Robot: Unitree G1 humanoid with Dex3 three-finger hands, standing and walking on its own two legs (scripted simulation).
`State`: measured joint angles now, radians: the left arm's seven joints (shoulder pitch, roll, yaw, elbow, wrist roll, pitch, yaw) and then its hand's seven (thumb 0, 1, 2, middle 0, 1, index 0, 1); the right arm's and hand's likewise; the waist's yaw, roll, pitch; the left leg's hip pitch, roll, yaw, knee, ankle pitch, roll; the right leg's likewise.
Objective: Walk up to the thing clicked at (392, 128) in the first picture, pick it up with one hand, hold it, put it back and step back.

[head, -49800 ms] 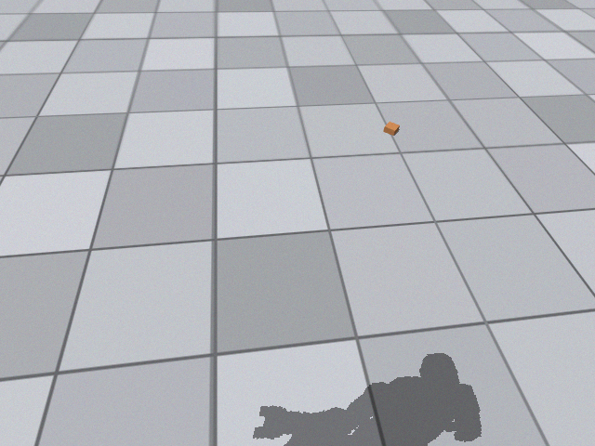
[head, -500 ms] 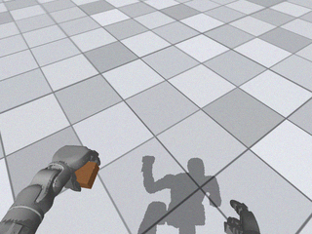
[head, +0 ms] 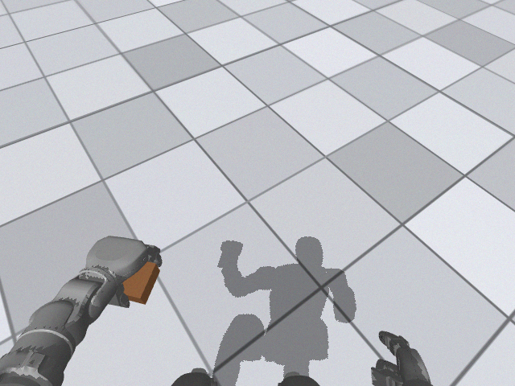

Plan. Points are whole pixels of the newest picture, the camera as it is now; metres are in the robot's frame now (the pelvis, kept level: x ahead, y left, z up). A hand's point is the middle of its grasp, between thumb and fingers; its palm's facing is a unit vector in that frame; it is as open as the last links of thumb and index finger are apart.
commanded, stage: crouch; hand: left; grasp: from above
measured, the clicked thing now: (133, 279) +0.31 +0.21 -0.10
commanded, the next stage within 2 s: lower in 1.62 s
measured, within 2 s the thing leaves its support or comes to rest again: neither
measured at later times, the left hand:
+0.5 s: hand (159, 297) +0.35 +0.22 -0.32, palm faces -0.44 +0.09 -0.89, open 9.1 cm
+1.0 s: hand (169, 311) +0.36 +0.23 -0.49, palm faces -0.47 +0.06 -0.88, open 9.1 cm
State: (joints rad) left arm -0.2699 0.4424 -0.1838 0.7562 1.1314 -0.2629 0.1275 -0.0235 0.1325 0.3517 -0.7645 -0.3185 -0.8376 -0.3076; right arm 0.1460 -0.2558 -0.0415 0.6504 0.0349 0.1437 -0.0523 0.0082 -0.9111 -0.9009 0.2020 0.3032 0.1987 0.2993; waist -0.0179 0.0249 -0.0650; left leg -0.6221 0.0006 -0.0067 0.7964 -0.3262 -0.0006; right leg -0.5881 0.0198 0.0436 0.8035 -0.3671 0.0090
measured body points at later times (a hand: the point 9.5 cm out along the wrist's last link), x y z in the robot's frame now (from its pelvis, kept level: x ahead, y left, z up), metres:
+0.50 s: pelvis -0.05 +0.01 -0.19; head +0.12 +0.01 +0.23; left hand +0.37 +0.21 -0.27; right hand +0.02 -0.27 -0.33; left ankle +0.04 +0.12 -0.70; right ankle +0.02 -0.13 -0.70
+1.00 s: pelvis -0.05 +0.00 -0.32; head +0.16 +0.04 +0.07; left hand +0.38 +0.22 -0.44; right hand +0.04 -0.27 -0.45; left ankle +0.04 +0.12 -0.70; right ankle +0.02 -0.13 -0.70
